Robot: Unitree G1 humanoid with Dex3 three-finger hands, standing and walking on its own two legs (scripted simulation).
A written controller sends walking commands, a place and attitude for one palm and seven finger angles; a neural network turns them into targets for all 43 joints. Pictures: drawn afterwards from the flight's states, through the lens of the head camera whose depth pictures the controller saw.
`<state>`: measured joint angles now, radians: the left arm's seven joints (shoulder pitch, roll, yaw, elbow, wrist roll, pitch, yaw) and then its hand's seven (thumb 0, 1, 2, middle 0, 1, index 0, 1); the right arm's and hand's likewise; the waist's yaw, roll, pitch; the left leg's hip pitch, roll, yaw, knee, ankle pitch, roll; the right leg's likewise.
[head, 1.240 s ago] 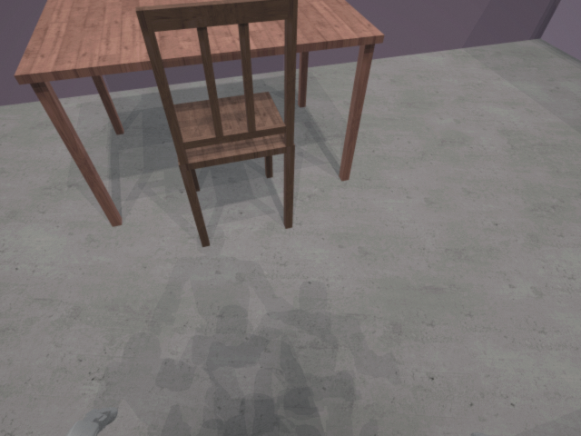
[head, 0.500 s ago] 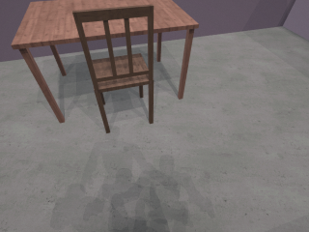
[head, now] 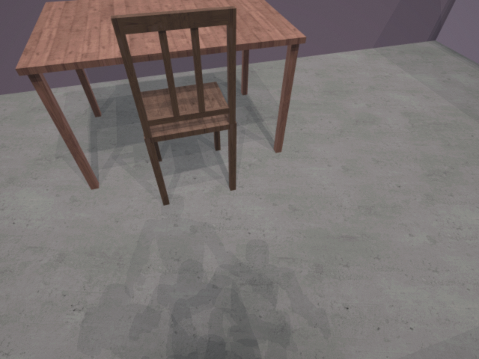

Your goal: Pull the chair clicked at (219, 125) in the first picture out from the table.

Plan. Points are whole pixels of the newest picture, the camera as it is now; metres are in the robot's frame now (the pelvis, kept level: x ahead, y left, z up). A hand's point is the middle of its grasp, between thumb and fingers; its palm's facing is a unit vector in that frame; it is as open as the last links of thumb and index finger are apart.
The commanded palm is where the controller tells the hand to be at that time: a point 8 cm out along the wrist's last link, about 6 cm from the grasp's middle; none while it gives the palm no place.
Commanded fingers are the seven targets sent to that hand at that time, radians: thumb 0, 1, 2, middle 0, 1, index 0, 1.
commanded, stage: look at it before walking up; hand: left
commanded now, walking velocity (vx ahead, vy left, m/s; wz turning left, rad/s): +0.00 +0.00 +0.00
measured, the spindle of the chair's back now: (169, 77) +1.04 +0.32 -0.06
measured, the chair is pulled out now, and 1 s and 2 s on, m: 0.00 0.00 0.00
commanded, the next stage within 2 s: walk to a spot facing it in 0.30 s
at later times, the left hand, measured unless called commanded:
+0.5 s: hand out of the picture +0.07 +0.24 -0.16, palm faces -0.02 -0.95 -0.32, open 7.4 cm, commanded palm none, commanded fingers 0.00 0.90 0.90 -0.20 -0.30 -0.20 -0.30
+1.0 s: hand (188, 353) +0.17 +0.11 -0.18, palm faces -0.12 -0.97 -0.21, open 7.4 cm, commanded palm none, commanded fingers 0.00 0.90 0.90 -0.20 -0.30 -0.20 -0.30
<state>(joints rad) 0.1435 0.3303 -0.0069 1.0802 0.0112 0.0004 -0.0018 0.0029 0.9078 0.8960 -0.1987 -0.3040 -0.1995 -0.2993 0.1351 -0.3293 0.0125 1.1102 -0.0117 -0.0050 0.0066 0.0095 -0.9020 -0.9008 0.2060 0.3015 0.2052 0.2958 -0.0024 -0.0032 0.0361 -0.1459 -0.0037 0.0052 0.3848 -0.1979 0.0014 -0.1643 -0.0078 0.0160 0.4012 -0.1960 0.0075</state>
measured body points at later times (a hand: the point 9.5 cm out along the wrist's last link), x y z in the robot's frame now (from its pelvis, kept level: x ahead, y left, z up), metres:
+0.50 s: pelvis +0.01 +0.00 +0.00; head +0.00 +0.00 +0.45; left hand +0.08 +0.29 -0.14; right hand +0.08 -0.29 -0.14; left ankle +0.01 +0.12 -0.74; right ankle +0.02 -0.12 -0.74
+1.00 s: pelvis +0.13 -0.07 -0.01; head +0.14 -0.08 +0.44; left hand +0.18 +0.16 -0.16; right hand +0.06 -0.30 -0.17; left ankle +0.10 +0.08 -0.66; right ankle +0.11 -0.14 -0.74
